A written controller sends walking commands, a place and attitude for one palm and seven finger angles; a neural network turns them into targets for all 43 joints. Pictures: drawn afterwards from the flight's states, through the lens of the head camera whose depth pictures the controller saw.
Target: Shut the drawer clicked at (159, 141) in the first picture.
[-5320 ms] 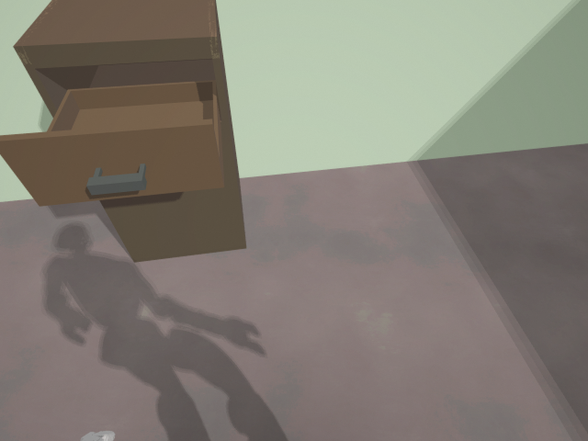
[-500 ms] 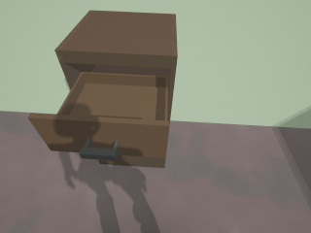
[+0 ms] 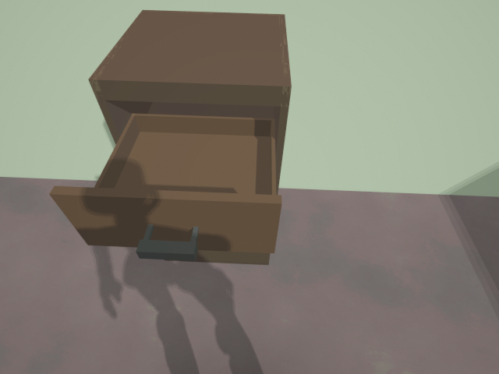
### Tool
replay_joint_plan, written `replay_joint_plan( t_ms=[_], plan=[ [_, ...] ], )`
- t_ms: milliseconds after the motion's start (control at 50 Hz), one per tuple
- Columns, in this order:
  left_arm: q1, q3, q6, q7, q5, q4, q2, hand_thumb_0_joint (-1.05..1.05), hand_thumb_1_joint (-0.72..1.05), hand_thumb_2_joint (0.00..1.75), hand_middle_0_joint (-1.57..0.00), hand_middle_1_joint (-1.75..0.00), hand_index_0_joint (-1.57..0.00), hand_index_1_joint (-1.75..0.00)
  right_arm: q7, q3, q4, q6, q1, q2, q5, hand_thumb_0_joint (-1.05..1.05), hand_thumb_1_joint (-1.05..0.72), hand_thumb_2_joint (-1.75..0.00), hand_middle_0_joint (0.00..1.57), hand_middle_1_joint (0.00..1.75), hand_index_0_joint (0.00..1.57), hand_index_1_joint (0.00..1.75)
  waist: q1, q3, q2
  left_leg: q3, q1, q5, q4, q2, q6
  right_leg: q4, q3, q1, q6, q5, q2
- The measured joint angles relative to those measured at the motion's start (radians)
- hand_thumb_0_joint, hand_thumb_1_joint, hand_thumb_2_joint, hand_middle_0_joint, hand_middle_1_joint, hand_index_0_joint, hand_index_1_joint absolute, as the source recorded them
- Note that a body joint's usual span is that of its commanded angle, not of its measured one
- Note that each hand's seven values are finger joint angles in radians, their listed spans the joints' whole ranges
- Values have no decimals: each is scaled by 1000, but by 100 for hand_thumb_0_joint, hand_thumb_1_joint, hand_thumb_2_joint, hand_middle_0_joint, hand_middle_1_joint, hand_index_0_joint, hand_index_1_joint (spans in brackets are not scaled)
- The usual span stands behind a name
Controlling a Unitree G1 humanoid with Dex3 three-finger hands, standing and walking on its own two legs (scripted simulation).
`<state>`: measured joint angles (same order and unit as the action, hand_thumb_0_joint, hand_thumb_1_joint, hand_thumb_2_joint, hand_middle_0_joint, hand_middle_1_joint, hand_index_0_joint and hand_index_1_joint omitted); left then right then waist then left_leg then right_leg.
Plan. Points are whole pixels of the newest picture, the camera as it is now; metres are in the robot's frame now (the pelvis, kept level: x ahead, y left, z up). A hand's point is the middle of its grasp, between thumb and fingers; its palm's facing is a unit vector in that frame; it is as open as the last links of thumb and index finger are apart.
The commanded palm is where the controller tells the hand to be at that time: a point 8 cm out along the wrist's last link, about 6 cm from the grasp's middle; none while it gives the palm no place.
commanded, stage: shuffle to correct the standing spot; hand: left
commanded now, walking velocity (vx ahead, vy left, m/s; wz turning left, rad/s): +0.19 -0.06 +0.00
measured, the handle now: (170, 240) +0.36 +0.18 -0.04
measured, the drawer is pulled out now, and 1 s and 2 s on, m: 0.30 0.30 0.30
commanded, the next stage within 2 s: come to a stop and stand still in 0.12 s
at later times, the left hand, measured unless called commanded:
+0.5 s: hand out of the picture +0.09 +0.16 -0.18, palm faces +0.03 -0.97 -0.25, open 7.3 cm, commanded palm none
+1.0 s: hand out of the picture +0.11 +0.21 -0.17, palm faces +0.01 -0.97 -0.25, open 7.4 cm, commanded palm none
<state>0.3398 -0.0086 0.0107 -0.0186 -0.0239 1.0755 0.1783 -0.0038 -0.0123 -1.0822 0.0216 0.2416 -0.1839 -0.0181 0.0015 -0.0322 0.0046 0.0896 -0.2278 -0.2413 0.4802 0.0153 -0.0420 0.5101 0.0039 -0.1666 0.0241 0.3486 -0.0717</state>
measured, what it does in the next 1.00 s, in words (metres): stands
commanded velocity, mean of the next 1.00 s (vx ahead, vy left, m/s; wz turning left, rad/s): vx -0.02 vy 0.01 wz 0.00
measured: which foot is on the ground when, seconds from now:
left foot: down 0.00-1.00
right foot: down 0.00-1.00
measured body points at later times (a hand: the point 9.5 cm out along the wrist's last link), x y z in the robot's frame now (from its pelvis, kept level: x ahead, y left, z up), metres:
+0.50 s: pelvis +0.08 -0.02 -0.01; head +0.10 -0.04 +0.44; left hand +0.09 +0.21 -0.16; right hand +0.08 -0.24 -0.18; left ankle +0.02 +0.09 -0.73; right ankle +0.03 -0.13 -0.74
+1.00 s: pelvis +0.05 +0.01 -0.01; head +0.05 +0.00 +0.44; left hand +0.11 +0.26 -0.15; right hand +0.13 -0.22 -0.15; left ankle +0.06 +0.09 -0.74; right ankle +0.02 -0.14 -0.74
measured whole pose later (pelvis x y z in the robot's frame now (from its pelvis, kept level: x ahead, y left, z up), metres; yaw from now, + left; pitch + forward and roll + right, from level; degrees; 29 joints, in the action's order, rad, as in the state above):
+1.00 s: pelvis +0.05 +0.01 -0.01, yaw +0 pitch -2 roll +0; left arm 0.23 -0.02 0.02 -0.04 -0.01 0.97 0.20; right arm -0.01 0.00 -0.92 0.01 0.21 -0.18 -0.01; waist 0.00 -0.03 -0.02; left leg 0.11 -0.26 -0.30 0.59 0.01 -0.06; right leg 0.59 0.00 -0.19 0.03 0.37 -0.05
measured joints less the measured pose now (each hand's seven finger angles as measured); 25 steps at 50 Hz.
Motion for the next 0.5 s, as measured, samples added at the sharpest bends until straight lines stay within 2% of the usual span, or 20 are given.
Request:
replay_joint_plan(
  t_ms=[40,120,180,260,320,360,380,420,500],
  plan=[
    [16,3,-3,4,-1,5,-2,0,90,90,-20,-30,-20,-29,-1,-2,-8,1,18,0,0,0,-91,-90,20,29,20,30,0,3,-2,2,-1,-9,5,-1,2,5,-1,-2,-8,0,0],
    [45,9,-15,7,3,18,-13,0,90,90,-20,-30,-20,-29,-4,-4,-23,-5,51,-3,2,0,-91,-90,20,29,20,30,-2,5,-18,-4,-6,-45,40,-14,14,9,5,7,11,8,10],
    [60,15,-23,5,7,27,-23,0,90,90,-20,-30,-20,-29,-6,-1,-30,-13,65,-3,3,1,-91,-90,20,29,20,30,-5,3,-27,-16,-13,-87,91,-28,22,23,15,20,8,36,23],
    [73,23,-23,3,9,41,-33,0,90,90,-20,-30,-20,-29,-11,-1,-33,-25,61,6,4,1,-91,-90,20,29,20,30,-2,-1,-7,-12,1,-144,138,-30,27,60,11,36,7,84,22],
    [54,18,-9,0,12,56,-42,0,90,90,-20,-30,-20,-29,-24,0,-24,-49,44,14,2,1,-91,-90,20,29,20,30,-3,-14,7,9,37,-161,127,-26,18,189,17,-9,-8,77,12],
    [20,16,4,-6,15,53,-48,0,90,90,-20,-30,-20,-29,-36,4,-16,-57,41,21,-1,0,-91,-90,20,29,20,30,-8,-23,2,14,62,-155,100,-27,18,269,32,-56,-17,142,18],
    [-1,17,5,-8,17,45,-50,0,90,90,-20,-30,-20,-29,-40,7,-16,-55,40,25,-1,0,-91,-90,20,29,20,30,-10,-28,-2,12,74,-149,84,-26,21,247,43,-64,-19,130,19],
    [-34,19,-11,-11,19,20,-49,0,90,90,-20,-30,-20,-29,-42,12,-21,-43,39,34,6,0,-91,-90,20,29,20,30,-8,-34,-3,5,84,-145,73,-18,31,132,52,-50,-22,-21,17],
    [-76,23,-28,-28,14,-1,-33,2,94,90,-20,-30,-20,-29,-42,-2,-31,-6,19,38,11,1,-91,-90,20,29,20,30,-11,-18,-29,-9,66,-142,81,-28,48,87,71,-30,-33,45,26]
  ],
)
